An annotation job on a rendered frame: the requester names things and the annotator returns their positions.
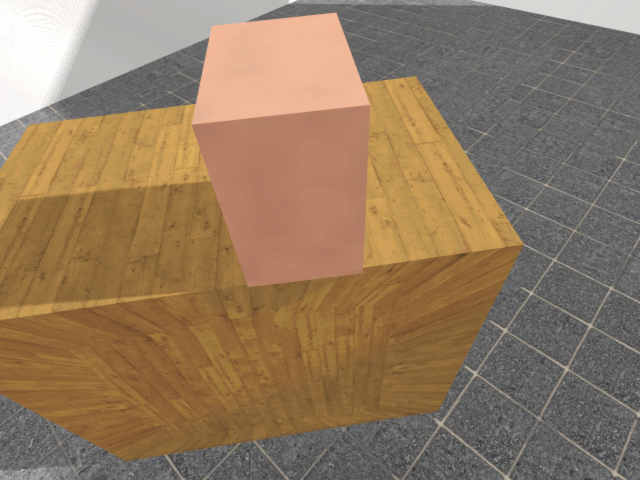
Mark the pedestal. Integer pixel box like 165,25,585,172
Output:
0,76,524,461

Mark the carton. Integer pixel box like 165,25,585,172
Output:
192,13,370,287

